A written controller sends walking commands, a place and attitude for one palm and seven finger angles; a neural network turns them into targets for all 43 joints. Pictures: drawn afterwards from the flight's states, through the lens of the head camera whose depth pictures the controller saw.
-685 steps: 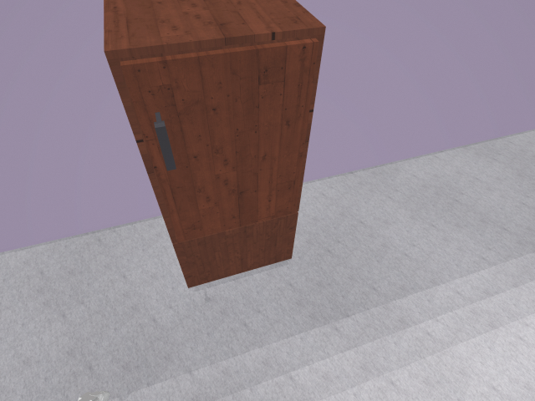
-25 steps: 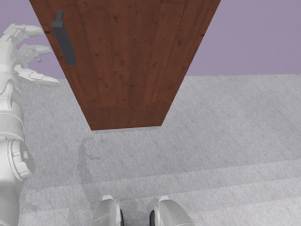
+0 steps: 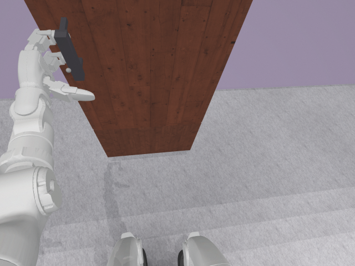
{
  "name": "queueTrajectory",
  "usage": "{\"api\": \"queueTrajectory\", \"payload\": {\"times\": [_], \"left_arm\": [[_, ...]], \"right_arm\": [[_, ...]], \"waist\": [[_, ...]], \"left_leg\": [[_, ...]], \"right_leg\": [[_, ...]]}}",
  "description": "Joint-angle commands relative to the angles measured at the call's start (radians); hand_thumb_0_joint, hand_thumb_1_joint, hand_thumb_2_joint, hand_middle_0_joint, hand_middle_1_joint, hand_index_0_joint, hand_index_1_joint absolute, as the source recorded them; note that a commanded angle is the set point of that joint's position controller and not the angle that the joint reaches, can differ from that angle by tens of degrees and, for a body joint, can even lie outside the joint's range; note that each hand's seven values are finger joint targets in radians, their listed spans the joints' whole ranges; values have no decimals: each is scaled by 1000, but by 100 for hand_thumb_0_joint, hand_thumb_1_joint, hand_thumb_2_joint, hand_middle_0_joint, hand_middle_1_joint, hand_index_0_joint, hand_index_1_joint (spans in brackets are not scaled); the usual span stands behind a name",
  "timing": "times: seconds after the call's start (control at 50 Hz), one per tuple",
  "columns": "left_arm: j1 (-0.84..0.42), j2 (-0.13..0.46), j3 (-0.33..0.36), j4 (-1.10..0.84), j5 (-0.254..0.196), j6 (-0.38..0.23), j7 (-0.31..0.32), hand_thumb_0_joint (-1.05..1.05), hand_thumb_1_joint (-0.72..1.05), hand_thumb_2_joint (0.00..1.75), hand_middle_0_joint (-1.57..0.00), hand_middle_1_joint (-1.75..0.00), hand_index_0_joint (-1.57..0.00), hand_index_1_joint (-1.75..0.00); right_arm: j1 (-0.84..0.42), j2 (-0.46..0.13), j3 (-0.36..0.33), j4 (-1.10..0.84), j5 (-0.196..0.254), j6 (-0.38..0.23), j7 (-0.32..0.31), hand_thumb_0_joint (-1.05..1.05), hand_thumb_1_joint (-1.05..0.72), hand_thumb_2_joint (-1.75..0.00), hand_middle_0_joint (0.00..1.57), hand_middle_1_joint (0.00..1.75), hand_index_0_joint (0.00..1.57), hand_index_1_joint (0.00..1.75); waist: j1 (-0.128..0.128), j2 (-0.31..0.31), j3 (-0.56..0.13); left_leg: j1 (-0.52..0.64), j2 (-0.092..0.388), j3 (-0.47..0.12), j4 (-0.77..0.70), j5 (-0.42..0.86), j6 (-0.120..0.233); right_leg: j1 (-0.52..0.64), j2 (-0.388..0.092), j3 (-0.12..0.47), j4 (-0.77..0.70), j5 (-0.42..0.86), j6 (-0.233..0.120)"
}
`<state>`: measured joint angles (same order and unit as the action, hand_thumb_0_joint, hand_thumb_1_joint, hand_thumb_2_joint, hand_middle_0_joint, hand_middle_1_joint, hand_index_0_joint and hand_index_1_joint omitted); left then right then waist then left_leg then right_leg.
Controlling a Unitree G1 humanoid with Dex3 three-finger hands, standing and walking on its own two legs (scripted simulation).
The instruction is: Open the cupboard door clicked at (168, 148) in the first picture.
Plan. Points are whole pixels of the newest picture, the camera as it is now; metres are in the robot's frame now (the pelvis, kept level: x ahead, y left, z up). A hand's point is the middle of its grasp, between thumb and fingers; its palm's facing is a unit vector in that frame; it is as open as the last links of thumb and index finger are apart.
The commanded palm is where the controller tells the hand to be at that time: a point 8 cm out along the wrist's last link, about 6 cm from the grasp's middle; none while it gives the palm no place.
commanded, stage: slide the fingers in behind the handle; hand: left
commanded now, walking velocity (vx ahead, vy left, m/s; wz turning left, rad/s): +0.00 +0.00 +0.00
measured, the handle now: (72, 51) +0.57 +0.18 +0.09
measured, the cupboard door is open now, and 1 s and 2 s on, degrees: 0 0 1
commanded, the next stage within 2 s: close the thumb around the handle in 0.96 s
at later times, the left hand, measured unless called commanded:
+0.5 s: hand (82, 75) +0.51 +0.16 +0.08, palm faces +0.05 -1.00 -0.02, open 14.0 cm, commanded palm +0.48 +0.20 +0.08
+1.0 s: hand (83, 75) +0.51 +0.16 +0.08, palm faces +0.04 -1.00 -0.01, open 14.0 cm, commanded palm +0.48 +0.20 +0.08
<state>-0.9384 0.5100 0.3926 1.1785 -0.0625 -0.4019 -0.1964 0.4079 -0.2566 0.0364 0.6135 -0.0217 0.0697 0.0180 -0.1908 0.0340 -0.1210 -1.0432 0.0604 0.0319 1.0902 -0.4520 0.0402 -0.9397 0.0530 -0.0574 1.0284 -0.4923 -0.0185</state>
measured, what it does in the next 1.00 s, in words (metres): stands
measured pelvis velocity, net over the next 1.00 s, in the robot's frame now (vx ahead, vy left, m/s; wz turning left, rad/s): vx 0.00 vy -0.01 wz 0.02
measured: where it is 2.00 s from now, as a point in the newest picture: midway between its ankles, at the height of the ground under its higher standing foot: outside the picture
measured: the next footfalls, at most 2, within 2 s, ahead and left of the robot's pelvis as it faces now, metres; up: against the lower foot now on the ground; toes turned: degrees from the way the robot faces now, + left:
none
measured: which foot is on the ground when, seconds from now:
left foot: down 0.00-1.00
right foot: down 0.00-1.00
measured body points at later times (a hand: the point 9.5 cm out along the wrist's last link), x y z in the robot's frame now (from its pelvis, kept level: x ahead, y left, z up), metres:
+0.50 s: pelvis +0.00 -0.02 +0.00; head +0.12 +0.00 +0.43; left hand +0.50 +0.21 +0.08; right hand +0.01 -0.28 -0.11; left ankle +0.03 +0.09 -0.66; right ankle -0.01 -0.12 -0.66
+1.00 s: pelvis +0.00 -0.01 +0.00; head +0.12 +0.01 +0.43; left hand +0.50 +0.21 +0.08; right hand +0.00 -0.27 -0.11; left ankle +0.03 +0.09 -0.66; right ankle -0.01 -0.12 -0.66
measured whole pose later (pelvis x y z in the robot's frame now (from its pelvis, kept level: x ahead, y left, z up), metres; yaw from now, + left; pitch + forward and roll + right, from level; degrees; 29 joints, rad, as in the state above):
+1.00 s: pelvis +0.00 -0.01 +0.00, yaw +1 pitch +22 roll -3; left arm -0.92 0.43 0.33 1.19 -0.08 -0.42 -0.14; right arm 0.41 -0.26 0.02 0.64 -0.02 0.06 0.03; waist -0.17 0.04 -0.13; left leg -1.02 0.05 0.02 1.08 -0.45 0.02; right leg -0.92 0.05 -0.07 1.04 -0.50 -0.03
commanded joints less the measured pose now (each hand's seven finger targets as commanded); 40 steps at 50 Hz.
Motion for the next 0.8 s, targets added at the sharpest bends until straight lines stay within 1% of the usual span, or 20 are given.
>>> {"api": "queueTrajectory", "payload": {"times": [0.0,0.04,0.06,0.1,0.16,0.2,0.24,0.26,0.3,0.34,0.38,0.4,0.44,0.52,0.54,0.58,0.6,0.72,0.76,0.78], "left_arm": [[-405,186,-20,-180,-24,-54,-6,0,-50,30,-30,-120,-30,-120],[-387,219,9,-144,-28,-26,-5,0,-50,30,-30,-120,-30,-120],[-391,222,12,-153,-31,-21,-3,0,-50,30,-30,-120,-30,-120],[-434,221,16,-208,-36,-41,2,0,-50,30,-30,-120,-30,-120],[-402,171,-24,-192,-25,-53,4,0,-50,30,-30,-120,-30,-120],[-414,143,-43,-215,-31,-67,3,0,-50,30,-30,-120,-30,-120],[-394,144,-37,-217,-35,-71,2,0,-50,30,-30,-120,-30,-120],[-416,119,-60,-212,-39,-69,4,0,-50,30,-30,-120,-30,-120],[-452,129,-48,-239,-40,-78,15,0,-50,30,-30,-120,-30,-120],[-424,119,-50,-240,-38,-78,27,0,-50,30,-30,-120,-30,-120],[-418,121,-46,-223,-33,-79,40,0,-50,30,-30,-120,-30,-120],[-437,97,-71,-216,-30,-77,45,0,-50,30,-30,-120,-30,-120],[-456,93,-83,-206,-22,-75,53,0,-50,30,-30,-120,-30,-120],[-435,118,-54,-189,-24,-80,51,0,-50,30,-30,-120,-30,-120],[-466,92,-80,-207,-28,-82,48,0,-50,30,-30,-120,-30,-120],[-447,105,-64,-194,-31,-85,44,0,-50,30,-30,-120,-30,-120],[-444,129,-53,-185,-27,-84,44,0,-50,30,-30,-120,-30,-120],[-474,103,-76,-197,-25,-84,39,0,-50,30,-30,-120,-30,-120],[-443,105,-62,-173,-32,-78,42,0,-50,30,-30,-120,-30,-120],[-466,114,-56,-190,-35,-84,43,0,-50,30,-30,-120,-30,-120]], "right_arm": [[174,-194,-67,-35,4,2,-6,0,-90,-90,20,30,20,30],[178,-198,-67,-40,9,7,-10,0,-90,-90,20,30,20,30],[176,-197,-69,-44,11,9,-12,0,-90,-90,20,30,20,30],[171,-188,-68,-45,9,2,-15,0,-90,-90,20,30,20,30],[170,-180,-68,-38,7,-2,-9,0,-90,-90,20,30,20,30],[167,-177,-70,-36,6,-4,-6,0,-90,-90,20,30,20,30],[164,-179,-74,-35,7,-3,-5,0,-90,-90,20,30,20,30],[158,-178,-73,-33,9,-5,-4,0,-90,-90,20,30,20,30],[161,-179,-77,-26,8,-7,-5,0,-90,-90,20,30,20,30],[157,-176,-77,-27,7,-8,-3,0,-90,-90,20,30,20,30],[159,-175,-76,-25,6,-10,-3,0,-90,-90,20,30,20,30],[151,-174,-74,-23,7,-10,0,0,-90,-90,20,30,20,30],[151,-174,-72,-21,7,-12,1,0,-90,-90,20,30,20,30],[152,-175,-75,-21,6,-17,-1,0,-90,-90,20,30,20,30],[150,-172,-73,-21,6,-19,-1,0,-90,-90,20,30,20,30],[156,-173,-73,-20,6,-22,0,0,-90,-90,20,30,20,30],[151,-176,-72,-19,8,-21,-2,0,-90,-90,20,30,20,30],[157,-173,-73,-15,6,-24,-1,0,-90,-90,20,30,20,30],[159,-177,-73,-17,6,-23,0,0,-90,-90,20,30,20,30],[162,-178,-73,-15,4,-25,-2,0,-90,-90,20,30,20,30]], "waist": [[-7,121,-470],[-5,61,-423],[-6,57,-424],[2,90,-470],[-5,84,-446],[-3,107,-469],[6,113,-478],[-9,104,-457],[-7,129,-479],[3,120,-495],[1,100,-474],[-11,99,-456],[-20,78,-436],[-5,73,-471],[-21,74,-468],[-10,69,-462],[-8,78,-459],[-15,114,-479],[-9,75,-464],[-13,82,-475]], "left_leg": [[528,-20,-105,-94,436,-9],[458,-27,-94,-102,378,-1],[445,-29,-89,-106,365,2],[461,-33,-85,-95,393,2],[463,-33,-84,-90,393,2],[479,-35,-84,-87,404,0],[491,-34,-86,-87,404,-4],[483,-34,-86,-89,378,-2],[506,-34,-89,-85,395,-3],[503,-37,-86,-88,398,-3],[481,-39,-84,-84,393,0],[472,-39,-85,-87,365,-1],[437,-43,-82,-88,330,3],[429,-45,-77,-82,342,2],[428,-45,-76,-82,335,5],[416,-48,-75,-80,337,6],[410,-46,-73,-79,329,4],[453,-43,-84,-77,352,2],[439,-43,-85,-85,337,2],[444,-43,-87,-82,350,4]], "right_leg": [[76,24,18,-125,369,-1],[113,24,24,-139,357,3],[129,23,29,-143,359,4],[145,20,37,-133,392,3],[130,21,38,-133,394,3],[130,19,38,-129,406,3],[126,19,37,-128,399,-1],[112,20,37,-135,378,1],[111,18,39,-130,389,1],[132,17,39,-131,397,0],[135,17,42,-129,404,0],[118,15,41,-134,382,4],[128,14,48,-140,364,6],[160,13,55,-135,391,4],[156,12,58,-137,391,7],[170,15,60,-135,396,4],[165,12,61,-135,391,5],[126,14,52,-128,381,2],[136,16,47,-135,365,3],[140,15,47,-128,378,2]]}}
